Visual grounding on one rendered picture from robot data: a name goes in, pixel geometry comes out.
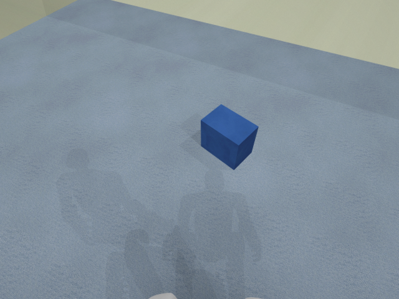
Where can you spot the carton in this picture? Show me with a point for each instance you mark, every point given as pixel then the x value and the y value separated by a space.
pixel 228 136

